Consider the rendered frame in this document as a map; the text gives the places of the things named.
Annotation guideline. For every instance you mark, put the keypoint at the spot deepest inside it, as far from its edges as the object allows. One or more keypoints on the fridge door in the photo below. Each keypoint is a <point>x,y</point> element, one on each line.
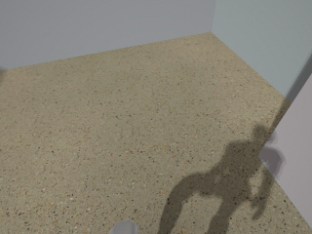
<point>288,151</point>

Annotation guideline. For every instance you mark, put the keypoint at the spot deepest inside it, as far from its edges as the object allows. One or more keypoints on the left robot thigh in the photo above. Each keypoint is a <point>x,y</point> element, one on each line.
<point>124,227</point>

